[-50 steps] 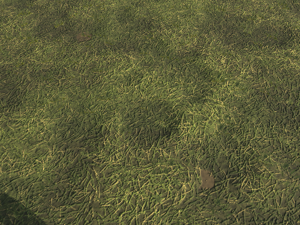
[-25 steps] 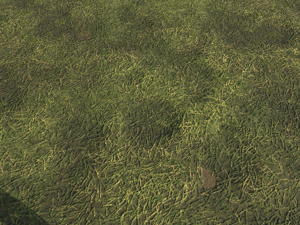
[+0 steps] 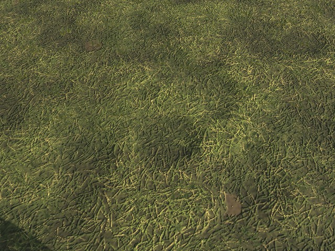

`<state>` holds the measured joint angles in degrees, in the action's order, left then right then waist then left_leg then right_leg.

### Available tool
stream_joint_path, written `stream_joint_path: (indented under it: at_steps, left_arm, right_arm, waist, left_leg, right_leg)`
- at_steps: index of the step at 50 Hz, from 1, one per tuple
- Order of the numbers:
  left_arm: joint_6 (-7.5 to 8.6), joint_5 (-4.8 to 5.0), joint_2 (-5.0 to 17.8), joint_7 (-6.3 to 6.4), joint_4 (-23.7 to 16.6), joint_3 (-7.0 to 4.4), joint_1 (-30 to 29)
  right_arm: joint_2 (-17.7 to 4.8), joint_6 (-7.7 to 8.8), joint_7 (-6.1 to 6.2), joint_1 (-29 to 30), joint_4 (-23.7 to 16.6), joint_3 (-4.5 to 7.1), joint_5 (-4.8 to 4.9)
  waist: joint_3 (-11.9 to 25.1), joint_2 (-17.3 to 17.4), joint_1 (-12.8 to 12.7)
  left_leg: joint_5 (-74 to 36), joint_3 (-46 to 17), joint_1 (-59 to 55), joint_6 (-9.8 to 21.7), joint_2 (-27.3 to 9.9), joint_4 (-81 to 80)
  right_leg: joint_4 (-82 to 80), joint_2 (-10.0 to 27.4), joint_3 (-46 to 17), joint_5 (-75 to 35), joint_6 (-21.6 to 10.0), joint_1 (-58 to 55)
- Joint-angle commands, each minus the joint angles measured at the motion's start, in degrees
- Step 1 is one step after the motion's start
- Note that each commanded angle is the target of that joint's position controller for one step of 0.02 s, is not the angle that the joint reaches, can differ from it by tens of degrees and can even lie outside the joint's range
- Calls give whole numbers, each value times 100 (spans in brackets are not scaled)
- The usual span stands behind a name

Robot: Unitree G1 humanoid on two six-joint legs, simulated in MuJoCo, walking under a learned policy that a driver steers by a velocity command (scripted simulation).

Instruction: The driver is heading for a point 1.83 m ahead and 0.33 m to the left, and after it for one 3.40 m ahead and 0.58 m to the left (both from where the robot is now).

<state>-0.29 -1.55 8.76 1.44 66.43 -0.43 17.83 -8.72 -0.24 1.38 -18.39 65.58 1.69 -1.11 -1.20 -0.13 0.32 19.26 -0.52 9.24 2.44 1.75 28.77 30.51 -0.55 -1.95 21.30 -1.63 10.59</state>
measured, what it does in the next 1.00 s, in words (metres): walks ahead: left foot, then right foot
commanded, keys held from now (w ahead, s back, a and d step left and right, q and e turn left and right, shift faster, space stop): w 0.20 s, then no key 0.64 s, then w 0.16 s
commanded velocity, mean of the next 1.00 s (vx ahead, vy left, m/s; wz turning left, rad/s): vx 0.17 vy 0.00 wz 0.00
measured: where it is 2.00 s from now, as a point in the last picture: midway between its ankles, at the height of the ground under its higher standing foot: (169, 236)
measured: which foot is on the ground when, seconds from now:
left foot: down 0.00-0.16, up 0.18-0.52, down 0.54-0.96, up 0.98-1.00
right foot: down 0.00-0.56, up 0.58-0.84, down 0.86-1.00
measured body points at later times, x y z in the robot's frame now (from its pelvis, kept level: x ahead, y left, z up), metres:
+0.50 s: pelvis +0.14 -0.04 +0.00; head +0.19 -0.04 +0.44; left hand +0.03 +0.16 -0.15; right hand +0.25 -0.25 -0.16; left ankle +0.25 +0.04 -0.71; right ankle +0.03 -0.11 -0.74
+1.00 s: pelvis +0.23 -0.04 +0.00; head +0.22 -0.05 +0.45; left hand +0.19 +0.17 -0.16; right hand +0.23 -0.27 -0.16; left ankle +0.25 +0.03 -0.72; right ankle +0.20 -0.16 -0.74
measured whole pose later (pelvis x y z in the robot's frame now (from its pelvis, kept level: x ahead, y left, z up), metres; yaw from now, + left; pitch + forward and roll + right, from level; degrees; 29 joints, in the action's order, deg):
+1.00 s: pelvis +0.23 -0.04 +0.00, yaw -1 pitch -1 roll +0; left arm 0.7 -1.2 6.7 2.0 64.9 -0.6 22.2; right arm -9.2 -0.2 0.6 -17.7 61.5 1.1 -1.0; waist 1.0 0.5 -0.2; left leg 21.4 4.2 16.4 4.5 3.1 33.9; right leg 26.5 -0.4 -0.3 18.4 -2.0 9.0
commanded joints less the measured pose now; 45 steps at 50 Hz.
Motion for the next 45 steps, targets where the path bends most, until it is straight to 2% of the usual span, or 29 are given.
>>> stream_joint_path:
  at_steps: [1,2,4,5,7,8,9,10,11,12,13,15,17,21,24,26,27,28,29,30,31,32,34,36,39,42,43,44,45]
  left_arm:
    - [74,-88,197,-56,-445,-43,-154]
    - [134,-136,171,-82,-593,-37,-343]
    - [251,-99,286,-140,-780,-83,-455]
    - [304,-65,276,-175,-799,-93,-297]
    - [388,40,161,-191,-447,-132,785]
    - [417,34,301,-158,-240,-203,1401]
    - [481,-49,815,-92,-112,-332,2171]
    - [402,-3,1244,-98,65,-437,2614]
    - [359,-13,956,-68,-113,-351,1967]
    - [393,4,784,-77,-318,-289,1422]
    - [444,9,667,-73,-438,-240,1055]
    - [528,14,400,-45,-398,-124,1050]
    - [548,6,263,-9,-261,-28,1271]
    - [491,40,324,111,-213,81,1252]
    - [466,66,418,125,-149,82,1345]
    - [461,127,494,94,-154,56,1147]
    - [481,148,526,56,-158,35,1167]
    - [484,179,379,53,-269,52,1438]
    - [310,370,18,55,-58,61,2081]
    - [168,163,214,72,-42,-7,1785]
    - [111,-9,164,53,-161,-22,1279]
    - [71,-70,72,29,-204,-17,988]
    - [-33,-36,-59,21,-145,5,1029]
    - [-99,39,-82,73,-43,14,1103]
    - [-157,67,-61,104,-37,22,868]
    - [-129,-5,-52,83,-22,56,762]
    - [-81,-60,30,73,-52,57,834]
    - [-42,-33,209,62,-60,15,829]
    - [-6,-5,237,57,-73,-3,831]
  right_arm:
    - [-840,-9,10,-1001,13,206,-20]
    - [-903,9,9,-1087,31,248,-36]
    - [-951,70,-21,-830,-100,280,-91]
    - [-975,100,-35,-645,-169,293,-85]
    - [-839,129,-36,-62,-328,273,14]
    - [-720,182,-41,156,-458,245,16]
    - [-249,269,-96,300,-654,120,39]
    - [-444,305,-143,369,-843,179,-70]
    - [-589,309,-185,406,-807,209,-177]
    - [-392,341,-209,292,-740,160,-140]
    - [-262,367,-209,138,-643,132,-88]
    - [-295,304,-220,1,-528,152,-128]
    - [-248,218,-203,89,-548,131,-64]
    - [-121,195,-101,974,-813,-30,57]
    - [-277,232,-40,731,-689,-50,74]
    - [-365,300,-4,101,-457,-16,50]
    - [-553,371,20,-334,-329,35,8]
    - [-974,424,10,-871,-243,119,-85]
    - [-823,382,7,-818,-251,57,2]
    - [-691,336,-16,-399,-361,24,154]
    - [-550,296,10,128,-477,-21,134]
    - [-390,264,32,425,-539,-85,66]
    - [-309,238,91,548,-515,-132,-13]
    - [-369,260,87,307,-456,-131,-42]
    - [-551,206,89,274,-476,-100,21]
    - [-531,92,77,361,-497,-93,106]
    - [-571,62,62,222,-461,-62,115]
    - [-599,-1,44,130,-491,-13,152]
    - [-607,-32,24,142,-537,2,125]
  waist:
    - [-1001,825,335]
    - [-1138,930,382]
    - [-1108,803,264]
    - [-1044,809,119]
    - [-880,650,-465]
    - [-778,264,-725]
    - [-458,-1180,-964]
    - [-524,-1567,-919]
    - [-962,-691,-534]
    - [-1066,-348,-283]
    - [-957,-245,-82]
    - [-581,-325,51]
    - [-354,-513,98]
    - [-351,-730,-11]
    - [-108,-865,23]
    - [33,-636,398]
    - [249,-441,559]
    - [869,278,523]
    - [1602,977,266]
    - [1141,509,163]
    - [337,449,94]
    - [-39,293,-24]
    - [-243,514,-268]
    - [-15,443,-243]
    - [82,390,-202]
    - [-272,330,-267]
    - [-323,350,-238]
    - [-588,129,-135]
    - [-730,-141,-139]
  left_leg:
    - [3169,-2028,161,868,-1284,-1550]
    - [3181,-2548,246,1093,-1702,-1816]
    - [2618,-2635,500,1187,-1842,-1906]
    - [2332,-2391,665,1120,-1758,-1787]
    - [1732,-1427,1830,758,-1164,-1186]
    - [1369,-935,2452,582,-790,-433]
    - [1067,104,3120,284,-47,1641]
    - [1402,303,3738,287,162,2864]
    - [999,61,3779,331,-212,3579]
    - [494,8,3615,308,-382,3720]
    - [129,20,3275,236,-488,3621]
    - [-206,251,2810,87,-417,3451]
    - [-418,422,2612,38,-242,3089]
    - [-934,723,1944,55,44,1407]
    - [-1092,736,1168,226,158,869]
    - [-1737,650,302,374,149,31]
    - [-2909,258,-532,441,-218,-337]
    - [-5709,-875,-1696,768,-1408,65]
    - [-6645,-2013,-1795,1787,-2466,-87]
    - [-4786,-2071,-952,1843,-2332,-523]
    - [-3360,-1868,-146,1672,-2079,-941]
    - [-2608,-1571,413,1413,-1831,-1271]
    - [-2265,-911,1012,996,-1363,-1481]
    - [-2248,-818,748,900,-1286,-1406]
    - [-803,-895,837,787,-1255,-1520]
    - [936,-889,1546,373,-1070,-1768]
    - [1516,-915,1587,253,-976,-1800]
    - [1774,-756,1443,235,-727,-1750]
    - [1914,-614,1234,284,-623,-1427]
  right_leg:
    - [745,-185,378,975,-262,1699]
    - [1167,-57,544,497,-248,1855]
    - [1404,137,427,457,-279,1774]
    - [1091,152,448,468,-313,1460]
    - [-62,-172,715,-208,-350,-547]
    - [-488,-86,396,-179,-339,-1509]
    - [-1675,1340,-1831,1212,-582,-2139]
    - [-2253,2260,-3549,1737,-926,-1974]
    - [-2139,2189,-3233,1215,-979,-1432]
    - [-1994,1964,-2563,-7,-950,-1054]
    - [-1910,1702,-1880,-1481,-871,-880]
    - [-1589,1299,-808,-4133,-767,-930]
    - [-1307,1067,-223,-5667,-654,-1055]
    - [-1115,844,195,-6129,-520,-780]
    - [-661,1015,70,-6253,-582,-791]
    - [75,976,80,-6006,-502,-671]
    - [674,814,113,-4967,-356,-285]
    - [1839,400,333,-2204,-211,466]
    - [3098,-205,343,1493,-107,605]
    - [3332,-60,38,1676,-81,709]
    - [3297,0,14,1514,-49,923]
    - [2938,118,-44,1141,-20,830]
    - [2041,178,71,781,61,321]
    - [1453,75,200,797,105,177]
    - [695,91,269,219,106,-76]
    - [-304,188,222,-773,55,-628]
    - [-544,279,103,-325,9,-610]
    - [-560,208,49,667,-96,15]
    - [-772,224,-101,1312,-219,448]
